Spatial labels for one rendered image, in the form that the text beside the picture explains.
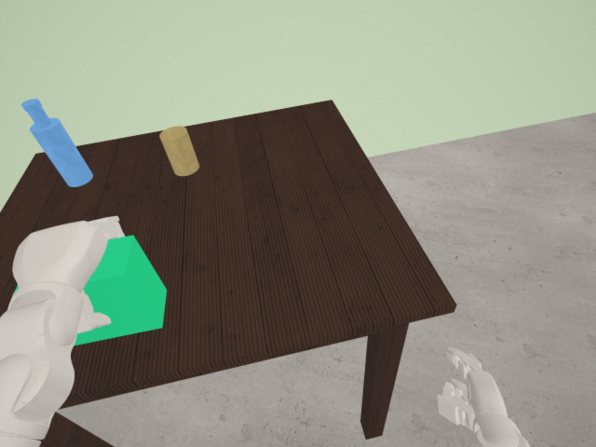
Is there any right robot forearm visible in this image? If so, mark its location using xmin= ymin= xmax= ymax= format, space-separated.
xmin=473 ymin=413 xmax=530 ymax=447

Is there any sponge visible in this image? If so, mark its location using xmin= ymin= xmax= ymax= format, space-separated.
xmin=14 ymin=236 xmax=167 ymax=345

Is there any left robot forearm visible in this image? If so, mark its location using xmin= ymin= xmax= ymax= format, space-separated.
xmin=0 ymin=282 xmax=84 ymax=447

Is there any table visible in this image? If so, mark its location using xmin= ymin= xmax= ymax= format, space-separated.
xmin=0 ymin=100 xmax=457 ymax=447

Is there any left robot hand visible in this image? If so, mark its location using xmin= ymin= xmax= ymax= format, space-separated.
xmin=12 ymin=216 xmax=125 ymax=333

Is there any right robot hand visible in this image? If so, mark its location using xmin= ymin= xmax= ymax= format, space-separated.
xmin=437 ymin=347 xmax=508 ymax=431

